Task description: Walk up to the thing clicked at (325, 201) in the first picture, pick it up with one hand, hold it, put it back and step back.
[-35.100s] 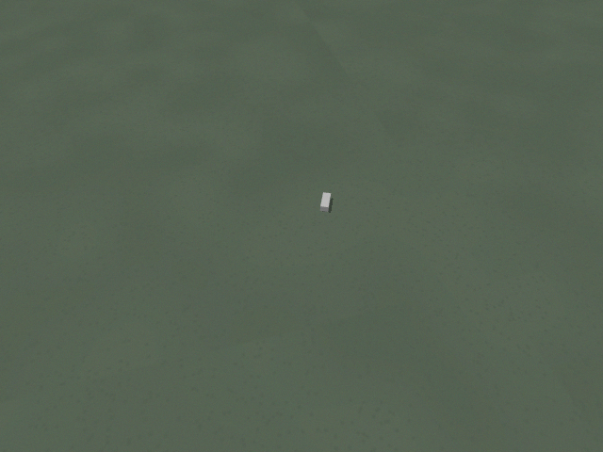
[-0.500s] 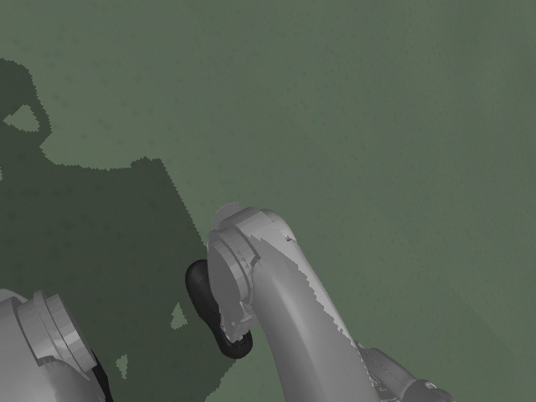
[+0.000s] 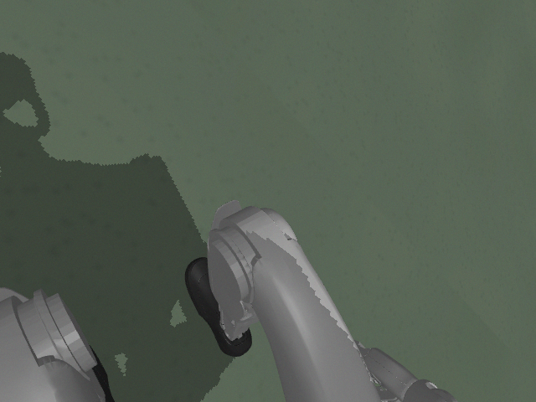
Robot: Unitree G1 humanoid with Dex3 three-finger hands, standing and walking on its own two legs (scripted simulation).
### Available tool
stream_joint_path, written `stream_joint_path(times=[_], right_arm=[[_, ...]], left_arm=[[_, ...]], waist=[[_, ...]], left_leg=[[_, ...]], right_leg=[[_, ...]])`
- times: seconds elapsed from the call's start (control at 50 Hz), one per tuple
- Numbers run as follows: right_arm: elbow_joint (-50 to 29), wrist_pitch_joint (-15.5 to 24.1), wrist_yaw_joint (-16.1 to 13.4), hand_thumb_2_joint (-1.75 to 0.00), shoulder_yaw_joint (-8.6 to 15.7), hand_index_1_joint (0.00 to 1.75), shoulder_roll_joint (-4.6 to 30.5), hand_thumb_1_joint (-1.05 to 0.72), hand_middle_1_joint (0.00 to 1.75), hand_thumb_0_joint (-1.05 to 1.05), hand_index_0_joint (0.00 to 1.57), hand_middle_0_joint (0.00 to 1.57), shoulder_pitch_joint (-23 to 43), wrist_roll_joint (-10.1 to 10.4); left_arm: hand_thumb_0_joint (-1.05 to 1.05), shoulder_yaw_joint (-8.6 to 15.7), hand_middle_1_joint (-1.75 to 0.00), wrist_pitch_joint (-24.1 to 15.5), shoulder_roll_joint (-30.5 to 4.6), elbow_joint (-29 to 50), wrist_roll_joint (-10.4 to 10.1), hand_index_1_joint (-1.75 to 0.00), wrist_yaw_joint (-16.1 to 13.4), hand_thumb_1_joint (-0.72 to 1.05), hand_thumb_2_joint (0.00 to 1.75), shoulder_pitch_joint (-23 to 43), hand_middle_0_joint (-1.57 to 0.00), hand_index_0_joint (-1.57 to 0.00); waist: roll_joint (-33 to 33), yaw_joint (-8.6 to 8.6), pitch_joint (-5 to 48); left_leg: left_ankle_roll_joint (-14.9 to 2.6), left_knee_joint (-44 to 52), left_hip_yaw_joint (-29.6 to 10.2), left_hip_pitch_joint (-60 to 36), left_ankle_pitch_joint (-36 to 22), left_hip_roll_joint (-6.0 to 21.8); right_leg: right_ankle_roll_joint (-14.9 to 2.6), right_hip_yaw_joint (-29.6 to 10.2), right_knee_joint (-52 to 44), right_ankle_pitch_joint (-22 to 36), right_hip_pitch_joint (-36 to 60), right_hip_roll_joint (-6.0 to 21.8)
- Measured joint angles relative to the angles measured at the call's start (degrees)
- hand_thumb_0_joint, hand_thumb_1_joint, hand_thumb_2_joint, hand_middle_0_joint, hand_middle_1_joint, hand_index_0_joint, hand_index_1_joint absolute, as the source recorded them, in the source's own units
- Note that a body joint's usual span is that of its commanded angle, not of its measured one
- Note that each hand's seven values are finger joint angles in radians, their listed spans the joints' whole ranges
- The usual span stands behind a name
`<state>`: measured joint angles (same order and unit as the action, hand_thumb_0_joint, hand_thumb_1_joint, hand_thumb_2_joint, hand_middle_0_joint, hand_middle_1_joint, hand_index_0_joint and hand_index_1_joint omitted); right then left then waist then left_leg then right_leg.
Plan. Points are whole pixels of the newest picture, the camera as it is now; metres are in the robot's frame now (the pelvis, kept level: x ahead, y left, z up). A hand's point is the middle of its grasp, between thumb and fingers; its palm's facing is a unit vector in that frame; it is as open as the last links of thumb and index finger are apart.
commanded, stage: withdraw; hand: left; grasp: from above
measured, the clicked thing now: out of the picture +0.46 +0.34 -0.30
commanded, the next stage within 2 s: home in 0.74 s
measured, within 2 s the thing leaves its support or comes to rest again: neither
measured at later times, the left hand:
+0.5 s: hand out of the picture +0.44 +0.35 -0.10, palm faces -0.38 -0.10 -0.92, open 13.5 cm
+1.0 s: hand out of the picture +0.45 +0.34 -0.16, palm faces -0.40 -0.13 -0.91, open 12.8 cm
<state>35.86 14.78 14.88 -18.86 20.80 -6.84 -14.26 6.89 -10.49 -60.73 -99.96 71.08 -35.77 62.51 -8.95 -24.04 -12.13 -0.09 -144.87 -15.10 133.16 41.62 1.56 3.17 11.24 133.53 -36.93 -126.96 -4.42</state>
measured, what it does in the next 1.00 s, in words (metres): stands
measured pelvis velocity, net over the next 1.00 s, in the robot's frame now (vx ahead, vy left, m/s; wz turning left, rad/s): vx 0.00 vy -0.01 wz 0.12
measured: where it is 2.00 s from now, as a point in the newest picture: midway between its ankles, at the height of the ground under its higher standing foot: (168, 364)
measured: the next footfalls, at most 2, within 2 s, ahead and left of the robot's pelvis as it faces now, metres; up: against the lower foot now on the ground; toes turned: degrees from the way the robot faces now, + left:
none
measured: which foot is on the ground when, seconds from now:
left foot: down 0.00-1.00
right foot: down 0.00-1.00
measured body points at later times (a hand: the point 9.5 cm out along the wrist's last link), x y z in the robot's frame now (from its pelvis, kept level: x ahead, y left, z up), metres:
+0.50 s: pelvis +0.00 +0.00 +0.04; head +0.21 +0.09 +0.42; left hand +0.46 +0.35 -0.05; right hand +0.12 -0.25 -0.06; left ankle +0.06 +0.12 -0.28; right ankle +0.12 -0.11 -0.28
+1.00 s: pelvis +0.00 -0.01 +0.01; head +0.24 +0.10 +0.37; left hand +0.47 +0.35 -0.11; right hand +0.05 -0.28 -0.07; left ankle +0.06 +0.12 -0.28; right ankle +0.12 -0.11 -0.28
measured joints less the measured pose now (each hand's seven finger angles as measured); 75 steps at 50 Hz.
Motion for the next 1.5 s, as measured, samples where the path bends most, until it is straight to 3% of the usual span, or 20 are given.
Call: stream_joint_path(times=[0.1,0.18,0.34,0.48,0.62,0.72,0.84,0.92,1.0,1.06,1.12,1.26,1.38,1.5], right_arm=[[0.14,-0.3,-0.01,-0.9,0.86,0.3,-0.12,-0.9,0.3,0.0,0.2,0.2,-0.72,0.25],[0.76,-1.26,0.17,-0.9,3.04,0.3,-0.46,-0.9,0.3,0.0,0.2,0.2,-2.15,0.93],[3.24,-5.58,1.06,-0.9,9.15,0.3,-1.94,-0.9,0.3,0.0,0.2,0.2,-3.18,4.78],[3.06,-9.76,-0.77,-0.9,13.13,0.3,-3.44,-0.9,0.3,0.0,0.2,0.2,-1.97,8.22],[1.43,-12.38,-4.71,-0.9,13.68,0.3,-3.73,-0.9,0.3,0.0,0.2,0.2,-0.81,9.02],[1.29,-12.85,-7.28,-0.9,12.99,0.29,-3.14,-0.9,0.3,0.0,0.2,0.2,-1.26,8.63],[2.47,-12.39,-8.54,-0.89,11.27,0.29,-2.42,-0.89,0.29,0.0,0.2,0.2,-2.75,7.39],[3.09,-11.51,-8.76,-0.89,10.35,0.29,-2.57,-0.89,0.29,0.0,0.2,0.2,-4.03,6.16],[3.59,-10.62,-8.49,-0.89,10.3,0.29,-3.33,-0.89,0.29,0.0,0.2,0.2,-5.59,5.11],[3.57,-10.41,-7.81,-0.89,10.96,0.29,-4.18,-0.89,0.29,0.0,0.2,0.2,-6.9,5.13],[3.84,-10.6,-6.9,-0.89,12.09,0.29,-5.25,-0.89,0.29,0.0,0.2,0.2,-7.63,5.84],[3.58,-12.68,-5.64,-0.9,15.34,0.29,-6.31,-0.89,0.3,0.0,0.2,0.2,-7.18,9.25],[0.95,-15.33,-6.92,-0.9,17.93,0.29,-5.24,-0.9,0.3,0.0,0.2,0.2,-5.0,12.04],[-1.74,-15.44,-9.38,-0.9,19.78,0.29,-4.23,-0.9,0.3,0.0,0.2,0.2,-1.9,13.86]], left_arm=[[0.0,1.22,-0.84,0.1,0.67,3.72,0.47,-0.85,1.36,-0.34,0.86,-1.05,-0.23,-0.23],[0.0,2.31,-0.83,1.0,3.04,10.54,-0.22,-0.84,3.12,-0.35,0.87,-3.55,-0.23,-0.23],[0.0,-2.9,-0.85,5.75,12.56,21.61,-3.87,-0.86,10.23,-0.38,0.9,-8.16,-0.19,-0.2],[0.0,-7.77,-0.87,8.22,19.61,27.24,-6.56,-0.89,18.34,-0.4,0.92,-9.13,-0.18,-0.18],[0.0,-9.73,-0.87,6.45,21.84,24.14,-6.16,-0.88,22.99,-0.38,0.92,-6.41,-0.2,-0.2],[0.0,-9.28,-0.87,3.54,20.58,19.66,-4.22,-0.88,22.69,-0.37,0.91,-4.32,-0.2,-0.2],[0.0,-8.07,-0.88,-0.24,17.02,13.09,-1.26,-0.89,18.94,-0.37,0.91,-1.95,-0.19,-0.2],[0.0,-5.42,-0.87,-2.03,13.94,11.03,1.28,-0.88,15.44,-0.35,0.91,-0.8,-0.2,-0.2],[0.0,-3.0,-0.78,-1.33,12.44,12.77,1.26,-0.79,12.9,-0.26,0.9,-0.67,-0.22,-0.22],[0.0,-0.67,-0.71,0.43,13.09,17.72,-1.39,-0.72,12.69,-0.14,0.91,-2.65,-0.23,-0.23],[0.0,0.31,-0.64,2.87,15.07,22.43,-6.08,-0.66,14.2,0.0,0.92,-4.75,-0.24,-0.23],[0.0,0.14,-0.5,8.98,22.26,36.37,-20.43,-0.52,23.45,0.34,0.92,-13.73,-0.24,-0.23],[0.0,-0.89,-0.4,13.2,28.16,52.0,-33.21,-0.41,31.52,0.65,0.93,-25.73,-0.23,-0.23],[0.0,-2.58,-0.34,16.45,32.86,63.82,-44.11,-0.34,34.97,0.81,0.92,-36.73,-0.22,-0.22]], waist=[[0.37,0.57,0.47],[1.93,1.98,2.84],[7.64,6.82,12.42],[10.17,10.47,17.1],[10.38,10.77,17.75],[9.69,9.53,16.84],[8.24,7.45,14.8],[7.11,6.18,12.7],[6.74,5.56,11.38],[7.28,5.66,11.75],[8.07,6.49,13.04],[11.11,10.57,17.76],[12.16,14.81,21.34],[11.58,18.26,23.45]], left_leg=[[0.28,0.3,0.08,-0.12,-0.06,-0.06],[0.54,0.77,0.29,0.32,-0.04,-0.17],[-0.01,3.97,3.24,0.8,-0.22,-0.29],[-0.33,9.21,6.76,-2.46,-1.63,-0.63],[-0.12,13.35,8.23,-5.53,-3.71,-0.95],[0.07,13.56,8.4,-5.19,-4.76,-1.11],[0.1,10.68,8.01,-2.4,-4.98,-1.18],[0.08,7.83,7.37,-0.18,-4.63,-1.21],[-0.06,5.86,7.04,1.79,-4.14,-1.39],[-0.11,5.51,7.05,2.72,-3.57,-1.5],[-0.14,6.34,7.29,2.24,-2.69,-1.43],[-0.36,12.38,8.32,-3.56,-0.9,-1.02],[-0.69,20.68,9.82,-11.71,-1.36,-0.6],[-0.51,28.95,10.57,-20.28,-2.99,-0.79]], right_leg=[[-0.3,-0.05,-0.05,-0.01,-0.05,0.13],[-0.65,-0.18,-0.17,-0.2,-0.63,0.34],[-0.87,-2.42,-1.5,-1.25,-1.56,1.21],[-1.23,-5.25,-4.26,-1.33,0.85,2.28],[-1.74,-6.46,-6.92,-0.03,3.21,2.88],[-2.0,-6.61,-6.77,0.84,2.69,3.01],[-1.79,-6.36,-4.13,1.16,0.03,2.87],[-1.54,-5.86,-1.85,1.0,-1.84,2.67],[-1.39,-5.61,-0.26,0.46,-3.39,2.68],[-1.39,-5.61,0.05,-0.22,-4.16,2.79],[-1.27,-5.8,-0.64,-1.09,-3.81,2.84],[-1.34,-6.56,-6.23,-2.8,1.5,2.93],[-1.34,-7.76,-13.84,-2.3,8.96,2.94],[-1.66,-8.3,-21.51,-0.96,17.27,3.37]])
